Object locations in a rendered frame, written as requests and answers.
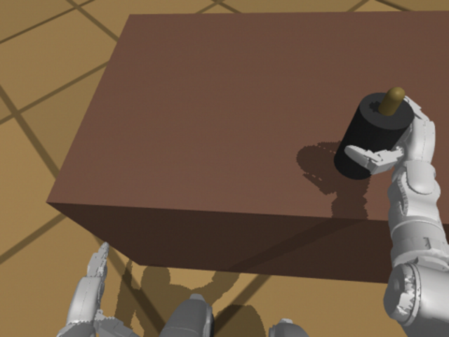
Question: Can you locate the left robot arm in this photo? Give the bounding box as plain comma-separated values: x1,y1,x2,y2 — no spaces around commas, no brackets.
56,323,96,337

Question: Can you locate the bottle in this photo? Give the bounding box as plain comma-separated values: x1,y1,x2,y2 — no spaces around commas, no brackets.
334,87,414,180

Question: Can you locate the right robot hand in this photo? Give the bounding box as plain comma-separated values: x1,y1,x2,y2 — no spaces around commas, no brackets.
344,96,436,175

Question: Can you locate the right robot arm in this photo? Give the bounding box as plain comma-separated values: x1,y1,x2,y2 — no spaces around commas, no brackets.
383,160,449,337

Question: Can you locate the left robot hand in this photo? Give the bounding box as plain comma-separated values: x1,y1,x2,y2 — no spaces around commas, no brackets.
65,242,140,337

